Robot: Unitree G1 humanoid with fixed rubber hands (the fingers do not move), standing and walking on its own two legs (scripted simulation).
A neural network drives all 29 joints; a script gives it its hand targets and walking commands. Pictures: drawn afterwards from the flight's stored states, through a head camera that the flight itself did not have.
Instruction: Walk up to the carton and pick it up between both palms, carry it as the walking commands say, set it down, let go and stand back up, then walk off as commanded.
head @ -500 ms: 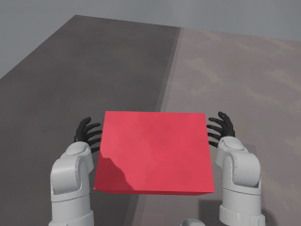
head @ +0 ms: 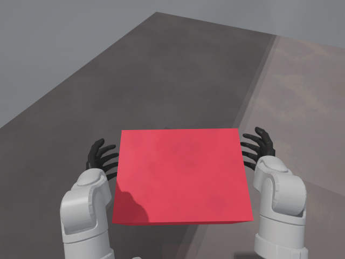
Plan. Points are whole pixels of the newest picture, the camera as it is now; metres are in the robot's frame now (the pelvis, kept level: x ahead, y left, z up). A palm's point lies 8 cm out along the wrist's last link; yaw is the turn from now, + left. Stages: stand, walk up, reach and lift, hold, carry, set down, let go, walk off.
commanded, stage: carry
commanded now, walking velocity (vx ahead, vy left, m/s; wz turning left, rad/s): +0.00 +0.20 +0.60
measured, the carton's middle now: (180, 180) +0.30 -0.02 -0.01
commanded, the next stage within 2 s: none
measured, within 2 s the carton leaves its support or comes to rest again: neither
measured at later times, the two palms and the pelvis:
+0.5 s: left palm out of the picture +0.21 +0.36 +0.09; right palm (165, 166) +0.29 +0.02 +0.08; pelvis -0.02 +0.13 +0.01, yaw +14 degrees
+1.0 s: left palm out of the picture +0.07 +0.58 +0.07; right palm (34, 194) +0.25 +0.29 +0.07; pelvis -0.08 +0.29 +0.00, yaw +30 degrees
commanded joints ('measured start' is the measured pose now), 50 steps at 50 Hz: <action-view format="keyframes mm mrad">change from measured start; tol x32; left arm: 1 -479 -782 -712 -52 -375 8 -373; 50 -556 -859 -748 -36 -442 6 -384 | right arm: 1 -364 894 824 66 462 50 353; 50 -390 915 801 -11 446 19 339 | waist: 1 26 -208 -283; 4 -1 430 -364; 17 38 123 -368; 20 41 -378 -234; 34 42 -286 -262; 38 1 490 -368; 50 29 122 -416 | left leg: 1 257 -94 115 -266 155 21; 5 559 236 -317 -216 1137 286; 17 142 49 -239 -320 237 179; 20 -284 -82 -46 295 -153 52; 24 -244 -5 -77 490 52 8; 34 69 -78 140 -173 67 19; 39 614 233 -320 -190 1196 280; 50 388 123 -327 -339 480 256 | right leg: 1 80 -51 -48 50 538 -54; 4 -399 125 35 614 -491 5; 17 112 207 54 -44 0 -128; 20 213 -395 579 -362 240 -339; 29 164 -102 -2 -149 664 -202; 35 129 -107 -37 29 489 -79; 38 -458 125 -13 574 -479 7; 50 -221 187 114 339 -101 -94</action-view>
